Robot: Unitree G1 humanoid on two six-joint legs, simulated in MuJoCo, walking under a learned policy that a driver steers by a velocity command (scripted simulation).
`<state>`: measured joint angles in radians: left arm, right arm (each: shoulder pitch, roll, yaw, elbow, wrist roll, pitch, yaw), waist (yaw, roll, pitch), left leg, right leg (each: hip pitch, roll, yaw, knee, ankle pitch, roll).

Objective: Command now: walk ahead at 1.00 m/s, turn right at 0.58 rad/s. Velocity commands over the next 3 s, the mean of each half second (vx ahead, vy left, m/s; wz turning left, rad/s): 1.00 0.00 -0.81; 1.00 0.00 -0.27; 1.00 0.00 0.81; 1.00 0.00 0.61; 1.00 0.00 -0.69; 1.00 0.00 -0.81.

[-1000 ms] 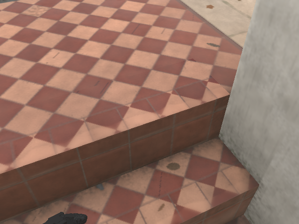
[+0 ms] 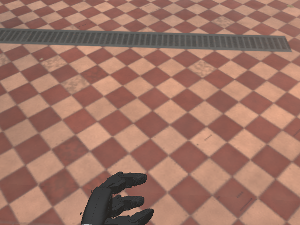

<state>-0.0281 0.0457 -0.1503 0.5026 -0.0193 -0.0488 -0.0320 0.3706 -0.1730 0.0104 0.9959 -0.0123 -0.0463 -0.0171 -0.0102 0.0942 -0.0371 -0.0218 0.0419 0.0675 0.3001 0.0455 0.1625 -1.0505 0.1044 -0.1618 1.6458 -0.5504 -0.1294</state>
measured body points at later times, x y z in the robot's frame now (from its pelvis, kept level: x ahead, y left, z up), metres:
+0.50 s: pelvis -0.03 +0.02 +0.09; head -0.07 +0.00 +0.54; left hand +0.14 +0.28 +0.03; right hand +0.17 -0.19 +0.02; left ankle +0.01 +0.18 -0.60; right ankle -0.07 -0.08 -0.41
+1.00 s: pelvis -0.07 -0.07 -0.06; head -0.11 -0.11 +0.39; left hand -0.09 +0.13 -0.19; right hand +0.13 -0.26 -0.12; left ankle +0.02 +0.07 -0.38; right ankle -0.16 -0.07 -0.79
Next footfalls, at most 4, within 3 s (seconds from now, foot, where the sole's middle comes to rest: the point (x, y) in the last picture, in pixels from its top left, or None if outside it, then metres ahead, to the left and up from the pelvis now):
0.04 right None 0.16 -0.09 -0.60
0.30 left None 0.06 0.19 -0.61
0.66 right None -0.12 -0.09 -0.83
1.20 left None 0.06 -0.06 -0.61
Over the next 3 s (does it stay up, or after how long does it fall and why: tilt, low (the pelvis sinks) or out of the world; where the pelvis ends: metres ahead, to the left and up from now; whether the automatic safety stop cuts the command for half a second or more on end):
stays up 1.13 -0.27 0.37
